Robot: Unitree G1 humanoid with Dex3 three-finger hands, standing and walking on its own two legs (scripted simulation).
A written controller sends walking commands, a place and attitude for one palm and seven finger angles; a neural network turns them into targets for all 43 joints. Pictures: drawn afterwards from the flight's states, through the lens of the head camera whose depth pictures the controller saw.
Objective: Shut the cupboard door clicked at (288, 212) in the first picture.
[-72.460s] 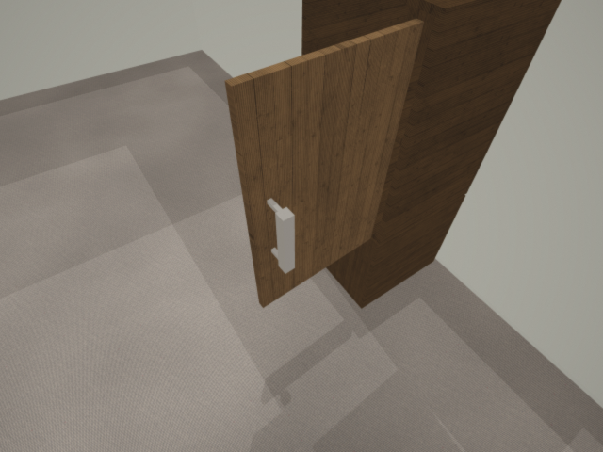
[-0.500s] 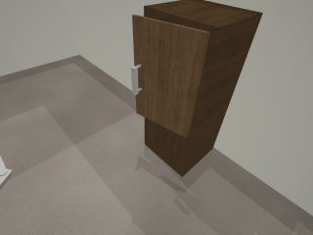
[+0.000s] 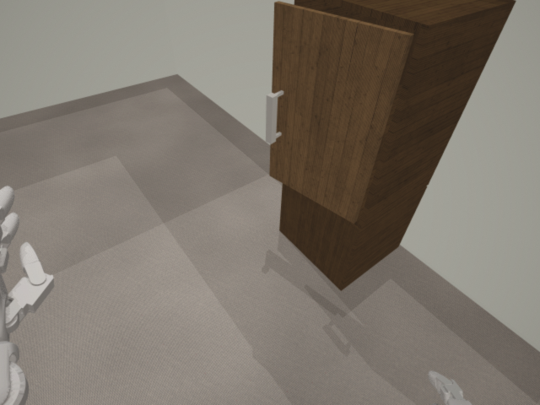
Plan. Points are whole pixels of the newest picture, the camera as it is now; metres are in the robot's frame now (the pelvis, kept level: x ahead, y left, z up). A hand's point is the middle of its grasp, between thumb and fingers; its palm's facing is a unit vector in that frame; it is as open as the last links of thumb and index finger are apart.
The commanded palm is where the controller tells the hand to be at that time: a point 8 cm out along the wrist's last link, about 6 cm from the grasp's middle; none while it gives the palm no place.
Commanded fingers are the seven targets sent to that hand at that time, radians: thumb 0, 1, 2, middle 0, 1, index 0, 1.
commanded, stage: stop stepping back and stand still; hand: left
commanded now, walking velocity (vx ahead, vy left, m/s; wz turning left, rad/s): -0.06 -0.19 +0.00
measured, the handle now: (275, 117) +0.96 +0.05 -0.05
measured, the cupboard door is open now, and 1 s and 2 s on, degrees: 12 12 12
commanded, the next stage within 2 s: let the arm hang, fingers relaxed in 0.44 s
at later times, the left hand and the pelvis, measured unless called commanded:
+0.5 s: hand (56, 272) +0.22 +0.27 +0.15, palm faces +0.42 -0.80 -0.43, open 7.4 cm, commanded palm +0.17 +0.30 +0.19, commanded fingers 0.00 0.90 0.90 -0.20 -0.30 -0.20 -0.30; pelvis +0.02 +0.00 +0.01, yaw -2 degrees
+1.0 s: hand out of the picture -0.04 +0.22 -0.16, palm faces -0.01 -0.98 -0.20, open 7.2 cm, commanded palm none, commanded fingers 0.00 0.90 0.90 -0.20 -0.30 -0.20 -0.30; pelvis -0.03 +0.02 +0.01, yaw -1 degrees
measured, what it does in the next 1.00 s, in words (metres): stands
